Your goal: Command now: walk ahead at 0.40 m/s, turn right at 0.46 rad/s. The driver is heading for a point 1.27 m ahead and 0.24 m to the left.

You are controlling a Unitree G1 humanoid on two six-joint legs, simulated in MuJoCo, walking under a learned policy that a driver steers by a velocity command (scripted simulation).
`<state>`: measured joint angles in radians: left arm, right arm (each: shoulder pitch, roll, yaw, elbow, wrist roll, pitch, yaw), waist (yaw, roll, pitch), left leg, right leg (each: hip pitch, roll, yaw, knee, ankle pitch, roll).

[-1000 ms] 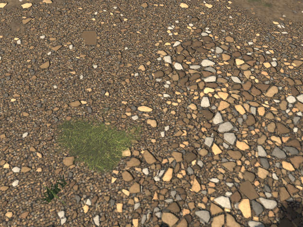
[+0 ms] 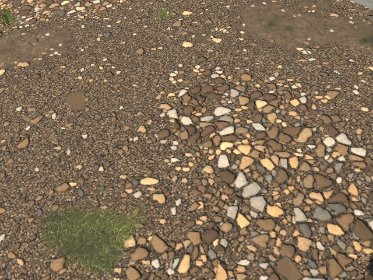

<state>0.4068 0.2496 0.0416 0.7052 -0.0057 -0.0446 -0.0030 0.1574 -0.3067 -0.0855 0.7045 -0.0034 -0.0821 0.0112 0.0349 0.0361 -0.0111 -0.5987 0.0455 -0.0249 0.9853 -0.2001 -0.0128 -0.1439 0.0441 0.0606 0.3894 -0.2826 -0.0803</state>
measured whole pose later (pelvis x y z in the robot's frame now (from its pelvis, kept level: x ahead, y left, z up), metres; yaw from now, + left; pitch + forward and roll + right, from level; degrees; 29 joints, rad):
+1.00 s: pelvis +0.56 +0.03 +0.00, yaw +24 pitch +1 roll -1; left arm 0.31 0.27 0.06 0.72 0.01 -0.10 -0.01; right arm 0.23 -0.33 -0.07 0.67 0.02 -0.02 0.01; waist 0.04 0.05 0.02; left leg -0.59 0.04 -0.06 1.11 -0.30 -0.01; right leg -0.19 0.01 -0.06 0.38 -0.20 -0.03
